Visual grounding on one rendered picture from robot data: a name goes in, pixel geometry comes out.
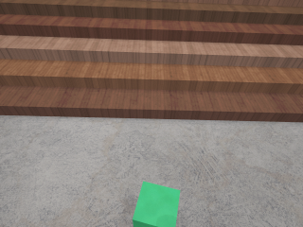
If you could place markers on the carton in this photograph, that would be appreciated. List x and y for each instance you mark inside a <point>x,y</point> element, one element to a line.
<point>157,206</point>

